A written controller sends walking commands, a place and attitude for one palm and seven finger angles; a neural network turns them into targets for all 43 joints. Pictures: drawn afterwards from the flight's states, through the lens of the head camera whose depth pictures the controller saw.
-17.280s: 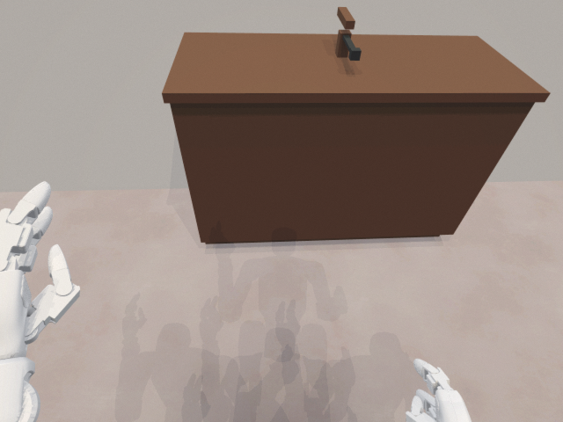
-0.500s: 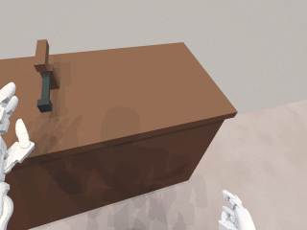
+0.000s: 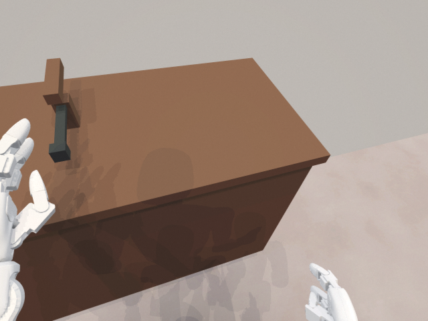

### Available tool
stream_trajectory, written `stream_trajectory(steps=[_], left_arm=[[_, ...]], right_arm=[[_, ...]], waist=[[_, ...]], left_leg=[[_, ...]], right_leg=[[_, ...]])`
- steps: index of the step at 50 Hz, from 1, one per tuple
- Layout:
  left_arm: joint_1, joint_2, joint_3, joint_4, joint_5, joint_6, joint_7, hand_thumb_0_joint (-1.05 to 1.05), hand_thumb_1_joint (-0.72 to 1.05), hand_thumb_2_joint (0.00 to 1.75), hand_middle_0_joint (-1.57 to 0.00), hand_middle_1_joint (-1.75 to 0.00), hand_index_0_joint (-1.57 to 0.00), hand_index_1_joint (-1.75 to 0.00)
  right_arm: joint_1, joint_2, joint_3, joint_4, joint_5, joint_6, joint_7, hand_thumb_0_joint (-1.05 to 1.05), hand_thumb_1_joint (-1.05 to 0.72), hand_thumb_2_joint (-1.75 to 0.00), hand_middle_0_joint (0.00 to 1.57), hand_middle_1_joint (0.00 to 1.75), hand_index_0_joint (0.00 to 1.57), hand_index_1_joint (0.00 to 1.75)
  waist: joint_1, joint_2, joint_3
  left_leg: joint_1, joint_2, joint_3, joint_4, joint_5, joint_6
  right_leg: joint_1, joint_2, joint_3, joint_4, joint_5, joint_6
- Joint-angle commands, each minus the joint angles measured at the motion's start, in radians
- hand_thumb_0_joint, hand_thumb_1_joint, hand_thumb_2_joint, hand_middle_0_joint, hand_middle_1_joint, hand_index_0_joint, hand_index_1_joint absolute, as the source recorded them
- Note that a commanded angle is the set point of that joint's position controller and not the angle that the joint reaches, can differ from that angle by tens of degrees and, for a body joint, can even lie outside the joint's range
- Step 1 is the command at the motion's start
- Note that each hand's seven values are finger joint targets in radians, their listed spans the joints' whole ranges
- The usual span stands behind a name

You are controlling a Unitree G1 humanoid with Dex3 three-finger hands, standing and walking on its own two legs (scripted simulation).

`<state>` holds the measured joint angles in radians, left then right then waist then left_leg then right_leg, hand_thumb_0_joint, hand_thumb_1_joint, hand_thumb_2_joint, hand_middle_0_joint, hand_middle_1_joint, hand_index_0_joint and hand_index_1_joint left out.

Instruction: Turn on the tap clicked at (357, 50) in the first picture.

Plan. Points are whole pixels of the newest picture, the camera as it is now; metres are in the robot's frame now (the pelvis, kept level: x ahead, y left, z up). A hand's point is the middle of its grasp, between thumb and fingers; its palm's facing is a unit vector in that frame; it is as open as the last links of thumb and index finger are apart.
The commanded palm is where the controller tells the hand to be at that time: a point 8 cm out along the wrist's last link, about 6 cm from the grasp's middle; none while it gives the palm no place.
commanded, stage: look again from close up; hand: left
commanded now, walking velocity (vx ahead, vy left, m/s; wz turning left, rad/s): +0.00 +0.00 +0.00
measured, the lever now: (60, 152) +0.37 +0.34 +0.08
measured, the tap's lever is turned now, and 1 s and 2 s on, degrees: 0 0 0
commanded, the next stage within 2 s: turn the palm inward beside the body in 0.32 s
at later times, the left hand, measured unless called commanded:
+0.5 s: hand (31, 183) +0.24 +0.28 +0.18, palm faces +0.46 -0.78 -0.44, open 7.4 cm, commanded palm +0.15 +0.28 +0.17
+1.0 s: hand (62, 233) +0.19 +0.22 +0.15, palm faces +0.55 -0.79 -0.27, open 7.4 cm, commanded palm +0.14 +0.26 +0.16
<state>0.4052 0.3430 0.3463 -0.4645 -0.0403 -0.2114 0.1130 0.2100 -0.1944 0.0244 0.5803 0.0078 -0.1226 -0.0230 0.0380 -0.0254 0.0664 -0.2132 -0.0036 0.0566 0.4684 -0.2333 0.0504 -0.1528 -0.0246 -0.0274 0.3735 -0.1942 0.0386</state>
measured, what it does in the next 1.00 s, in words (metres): shifts its weight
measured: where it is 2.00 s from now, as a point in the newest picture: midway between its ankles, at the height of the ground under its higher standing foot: outside the picture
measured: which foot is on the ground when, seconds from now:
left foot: down 0.00-1.00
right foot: down 0.00-1.00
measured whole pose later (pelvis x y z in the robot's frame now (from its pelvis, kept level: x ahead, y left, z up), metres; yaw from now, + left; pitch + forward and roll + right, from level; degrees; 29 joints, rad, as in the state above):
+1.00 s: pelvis -0.02 -0.07 -0.02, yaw +4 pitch -3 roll -1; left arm 0.21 0.35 0.37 -0.20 -0.14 -0.03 0.07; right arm 0.15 -0.26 0.03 0.72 0.00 -0.15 -0.09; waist 0.09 0.08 0.00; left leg -0.31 0.03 -0.08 0.67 -0.31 -0.01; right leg -0.25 0.03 -0.12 0.63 -0.34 -0.05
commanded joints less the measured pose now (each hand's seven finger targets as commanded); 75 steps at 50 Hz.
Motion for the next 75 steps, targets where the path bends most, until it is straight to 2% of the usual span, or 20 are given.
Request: stream_trajectory(steps=[1,20,21,22,23,24,25,26,28,31,34,36,40,46,50,53,56,60,66,75], left_arm=[[-0.084,0.168,0.102,-0.189,0.003,-0.046,0.014,0.0,0.9,0.9,-0.2,-0.3,-0.2,-0.3],[-0.095,0.156,0.092,-0.196,0.006,-0.05,0.016,0.0,0.9,0.9,-0.2,-0.3,-0.2,-0.3],[-1.003,0.96,0.345,-0.517,0.048,-0.207,0.044,0.0,0.9,0.9,-0.2,-0.3,-0.2,-0.3],[-0.641,0.414,0.296,0.142,0.137,-0.009,-0.019,0.0,0.9,0.9,-0.2,-0.3,-0.2,-0.3],[-0.418,0.172,0.063,0.106,0.04,0.031,-0.045,0.0,0.9,0.9,-0.2,-0.3,-0.2,-0.3],[-0.363,0.236,0.154,-0.033,-0.008,0.047,-0.047,0.0,0.9,0.9,-0.2,-0.3,-0.2,-0.3],[-0.302,0.109,0.071,-0.043,-0.078,0.093,-0.092,0.0,0.9,0.9,-0.2,-0.3,-0.2,-0.3],[-0.202,0.033,0.032,0.022,-0.139,0.143,-0.12,0.0,0.9,0.9,-0.2,-0.3,-0.2,-0.3],[-0.113,0.07,0.027,-0.029,-0.147,0.207,-0.148,0.0,0.9,0.9,-0.2,-0.3,-0.2,-0.3],[-0.089,0.22,0.117,-0.053,-0.035,0.231,-0.083,0.0,0.9,0.9,-0.2,-0.3,-0.2,-0.3],[-0.136,0.238,0.183,-0.125,-0.017,0.147,-0.004,0.0,0.9,0.9,-0.2,-0.3,-0.2,-0.3],[-0.272,0.32,0.266,-0.228,-0.053,0.044,0.039,0.0,0.9,0.9,-0.2,-0.3,-0.2,-0.3],[-0.332,0.224,0.178,-0.087,-0.076,-0.071,0.052,0.0,0.9,0.9,-0.2,-0.3,-0.2,-0.3],[-0.39,0.181,0.013,0.116,-0.099,0.125,-0.069,0.0,0.9,0.9,-0.2,-0.3,-0.2,-0.3],[-0.418,0.239,0.073,0.048,-0.101,0.202,-0.068,0.0,0.9,0.9,-0.2,-0.3,-0.2,-0.3],[-0.283,0.242,0.162,-0.033,-0.113,0.141,-0.022,0.0,0.9,0.9,-0.2,-0.3,-0.2,-0.3],[-0.103,0.269,0.264,-0.083,-0.142,0.071,0.011,0.0,0.9,0.9,-0.2,-0.3,-0.2,-0.3],[0.03,0.173,0.205,-0.1,-0.154,0.09,0.0,0.0,0.9,0.9,-0.2,-0.3,-0.2,-0.3],[-0.069,0.094,0.091,-0.19,-0.161,0.128,-0.03,0.0,0.9,0.9,-0.2,-0.3,-0.2,-0.3],[-0.023,0.069,0.055,-0.211,-0.123,0.09,0.025,0.0,0.9,0.9,-0.2,-0.3,-0.2,-0.3]], right_arm=[[-0.095,-0.13,-0.06,-0.157,0.007,-0.048,-0.014,0.0,-0.9,-0.9,0.2,0.3,0.2,0.3],[-0.086,-0.13,-0.063,-0.154,0.008,-0.043,-0.011,0.0,-0.9,-0.9,0.2,0.3,0.2,0.3],[0.098,-0.171,0.127,-0.293,0.049,-0.036,-0.074,0.0,-0.9,-0.9,0.2,0.3,0.2,0.3],[-0.017,-0.099,-0.047,-0.095,-0.083,-0.07,-0.036,0.0,-0.9,-0.9,0.2,0.3,0.2,0.3],[-0.038,-0.108,-0.037,-0.11,-0.062,-0.085,0.023,0.0,-0.9,-0.9,0.2,0.3,0.2,0.3],[0.004,-0.191,-0.077,-0.083,-0.063,-0.074,0.031,0.0,-0.9,-0.9,0.2,0.3,0.2,0.3],[-0.048,-0.171,-0.069,-0.102,-0.051,-0.082,0.021,0.0,-0.9,-0.9,0.2,0.3,0.2,0.3],[-0.073,-0.161,-0.058,-0.092,-0.027,-0.085,0.022,0.0,-0.9,-0.9,0.2,0.3,0.2,0.3],[-0.14,-0.185,-0.046,-0.096,-0.008,-0.08,0.027,0.0,-0.9,-0.9,0.2,0.3,0.2,0.3],[-0.196,-0.192,-0.032,-0.123,-0.001,-0.044,0.021,0.0,-0.9,-0.9,0.2,0.3,0.2,0.3],[-0.216,-0.154,-0.032,-0.143,-0.024,-0.033,0.002,0.0,-0.9,-0.9,0.2,0.3,0.2,0.3],[-0.214,-0.136,-0.032,-0.124,-0.025,-0.043,-0.014,0.0,-0.9,-0.9,0.2,0.3,0.2,0.3],[-0.174,-0.123,-0.033,-0.052,-0.027,-0.079,-0.022,0.0,-0.9,-0.9,0.2,0.3,0.2,0.3],[-0.215,-0.155,-0.035,-0.025,-0.003,-0.083,-0.078,0.0,-0.9,-0.9,0.2,0.3,0.2,0.3],[-0.246,-0.153,-0.041,-0.03,0.0,-0.085,-0.102,0.0,-0.9,-0.9,0.2,0.3,0.2,0.3],[-0.231,-0.132,-0.043,-0.04,-0.005,-0.1,-0.089,0.0,-0.9,-0.9,0.2,0.3,0.2,0.3],[-0.193,-0.138,-0.052,-0.043,-0.011,-0.108,-0.071,0.0,-0.9,-0.9,0.2,0.3,0.2,0.3],[-0.126,-0.138,-0.051,-0.052,-0.006,-0.106,-0.051,0.0,-0.9,-0.9,0.2,0.3,0.2,0.3],[-0.112,-0.155,-0.059,-0.069,-0.001,-0.131,-0.069,0.0,-0.9,-0.9,0.2,0.3,0.2,0.3],[-0.109,-0.147,-0.051,-0.065,-0.014,-0.163,-0.069,0.0,-0.9,-0.9,0.2,0.3,0.2,0.3]], waist=[[-0.012,0.082,-0.151],[-0.013,0.097,-0.13],[-0.077,0.306,-0.062],[0.032,0.262,-0.294],[-0.033,0.147,-0.244],[-0.006,0.164,-0.417],[0.043,0.192,-0.451],[0.042,0.172,-0.412],[0.071,0.131,-0.259],[0.051,0.051,-0.062],[0.036,-0.027,-0.121],[0.046,0.047,-0.177],[0.005,0.151,-0.13],[-0.012,0.094,-0.02],[0.024,-0.03,-0.065],[0.06,-0.074,-0.148],[0.092,-0.026,-0.277],[0.073,0.075,-0.302],[0.029,0.046,-0.224],[0.054,0.073,-0.261]], left_leg=[[0.012,0.071,-0.083,-0.122,0.113,-0.038],[-0.037,0.074,-0.105,-0.153,0.031,-0.034],[-0.243,0.049,-0.117,-0.111,-0.071,-0.014],[0.133,0.054,-0.131,-0.086,0.437,-0.089],[0.202,0.061,-0.134,-0.062,0.708,-0.159],[0.335,0.093,-0.14,-0.026,0.77,-0.161],[0.373,0.073,-0.127,-0.017,0.75,-0.145],[0.365,0.075,-0.117,-0.023,0.714,-0.141],[0.181,0.052,-0.081,-0.021,0.445,-0.099],[-0.017,0.037,-0.071,-0.071,0.156,-0.057],[-0.051,0.016,-0.071,-0.043,0.023,-0.042],[-0.032,0.007,-0.058,-0.012,-0.041,-0.043],[-0.057,-0.02,-0.047,0.068,-0.182,-0.035],[-0.122,-0.018,-0.053,0.147,-0.183,-0.038],[-0.152,0.0,-0.101,0.146,-0.148,-0.046],[-0.152,0.003,-0.119,0.137,-0.09,-0.042],[-0.128,-0.006,-0.109,0.142,0.063,-0.038],[-0.067,-0.026,-0.049,0.15,0.279,-0.03],[-0.023,-0.021,-0.062,0.148,0.315,-0.014],[-0.026,-0.012,-0.094,0.117,0.276,-0.037]], right_leg=[[0.06,-0.004,0.033,-0.019,0.142,-0.041],[0.088,0.003,0.024,-0.012,0.099,-0.041],[0.069,0.05,0.04,0.089,-0.098,0.009],[0.011,0.054,-0.018,0.141,0.089,-0.089],[-0.103,0.091,-0.082,0.117,0.056,-0.079],[-0.13,0.09,-0.059,0.164,0.064,-0.063],[-0.128,0.07,-0.043,0.154,0.048,-0.065],[-0.129,0.074,-0.049,0.147,0.043,-0.062],[-0.084,0.051,-0.081,0.106,0.113,-0.067],[-0.085,0.052,-0.089,0.098,0.05,-0.074],[-0.129,0.056,-0.076,0.118,-0.073,-0.06],[-0.139,0.059,-0.042,0.109,-0.139,-0.057],[-0.208,0.03,0.023,0.063,-0.295,-0.05],[-0.228,-0.062,0.188,-0.067,-0.53,-0.038],[-0.162,-0.1,0.221,-0.054,-0.499,-0.011],[-0.111,-0.085,0.189,0.006,-0.323,-0.005],[-0.008,-0.064,0.141,0.127,0.115,0.001],[0.02,-0.028,0.032,0.225,0.55,-0.001],[-0.081,0.001,-0.01,0.207,0.425,-0.02],[-0.121,0.026,-0.044,0.222,0.169,-0.058]])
